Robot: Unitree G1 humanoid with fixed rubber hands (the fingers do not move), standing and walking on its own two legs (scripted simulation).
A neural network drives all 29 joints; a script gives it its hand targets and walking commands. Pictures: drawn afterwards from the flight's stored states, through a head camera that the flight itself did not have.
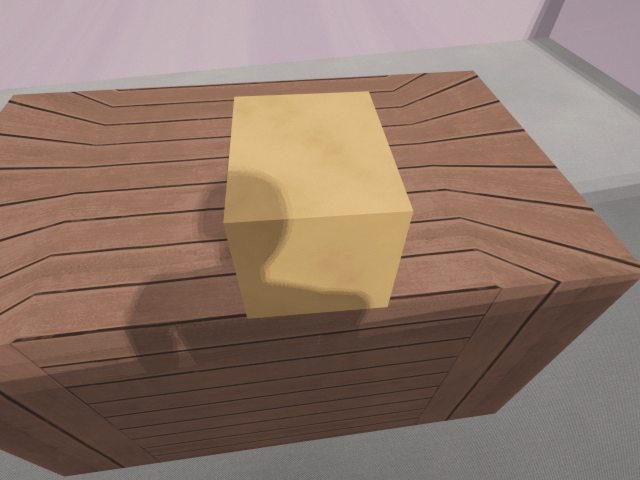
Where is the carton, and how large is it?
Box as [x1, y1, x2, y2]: [223, 91, 412, 318]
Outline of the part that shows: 368,91 234,97 223,223 247,318 387,306 409,225 412,209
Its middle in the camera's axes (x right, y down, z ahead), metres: -0.02 -0.06 +0.61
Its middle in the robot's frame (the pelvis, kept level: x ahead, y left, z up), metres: +0.50 +0.04 +0.06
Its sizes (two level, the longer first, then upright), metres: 0.277 0.215 0.207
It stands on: a pedestal, 0.73 m high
